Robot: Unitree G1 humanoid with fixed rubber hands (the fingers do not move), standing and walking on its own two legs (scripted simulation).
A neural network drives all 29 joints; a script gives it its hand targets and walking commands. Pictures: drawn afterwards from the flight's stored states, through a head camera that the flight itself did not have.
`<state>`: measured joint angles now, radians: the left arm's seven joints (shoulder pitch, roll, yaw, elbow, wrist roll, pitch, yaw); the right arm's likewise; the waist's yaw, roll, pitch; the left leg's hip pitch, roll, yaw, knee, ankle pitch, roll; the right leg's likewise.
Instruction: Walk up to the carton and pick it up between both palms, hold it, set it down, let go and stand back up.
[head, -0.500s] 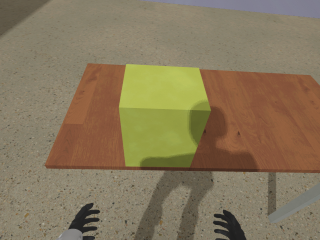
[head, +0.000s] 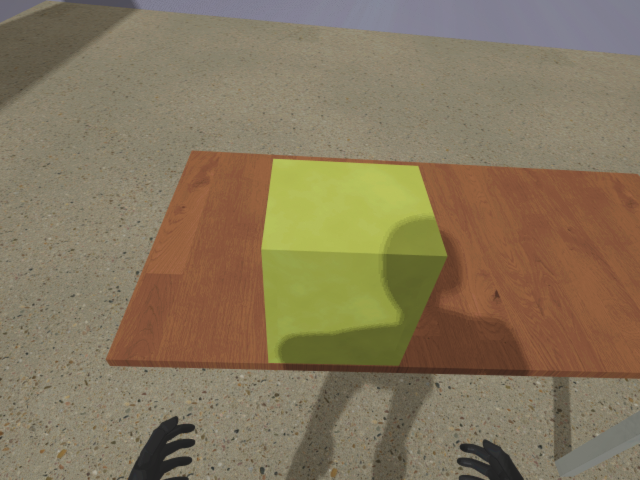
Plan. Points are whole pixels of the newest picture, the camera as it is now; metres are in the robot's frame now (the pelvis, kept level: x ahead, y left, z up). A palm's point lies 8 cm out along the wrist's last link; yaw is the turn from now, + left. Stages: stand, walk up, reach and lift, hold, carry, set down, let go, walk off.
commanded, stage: reach and lift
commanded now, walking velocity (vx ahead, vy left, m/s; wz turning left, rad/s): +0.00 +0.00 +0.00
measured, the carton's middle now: (340, 268) +0.41 +0.00 +0.06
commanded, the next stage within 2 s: none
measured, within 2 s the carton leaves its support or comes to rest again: neither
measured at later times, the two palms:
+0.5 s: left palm (147, 450) +0.18 +0.20 -0.01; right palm (520, 464) +0.19 -0.22 +0.00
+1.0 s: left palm (150, 377) +0.24 +0.21 +0.05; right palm (514, 386) +0.26 -0.21 +0.05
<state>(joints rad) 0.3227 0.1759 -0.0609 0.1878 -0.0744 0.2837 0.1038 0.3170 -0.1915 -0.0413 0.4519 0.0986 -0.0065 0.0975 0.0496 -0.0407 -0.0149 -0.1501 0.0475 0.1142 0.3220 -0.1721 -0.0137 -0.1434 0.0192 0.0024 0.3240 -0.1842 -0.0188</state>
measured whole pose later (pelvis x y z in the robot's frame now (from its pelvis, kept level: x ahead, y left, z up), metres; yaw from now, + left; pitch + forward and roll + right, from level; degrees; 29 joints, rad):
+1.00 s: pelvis +0.01 -0.01 +0.00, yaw +1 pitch -2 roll +0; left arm 0.14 0.24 0.00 -0.04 -0.23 0.28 0.09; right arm 0.15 -0.26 0.03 0.03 0.28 0.11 -0.05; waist 0.04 -0.02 0.02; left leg -0.08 0.05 0.07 0.29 -0.17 -0.03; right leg -0.07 0.04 -0.01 0.28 -0.18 -0.04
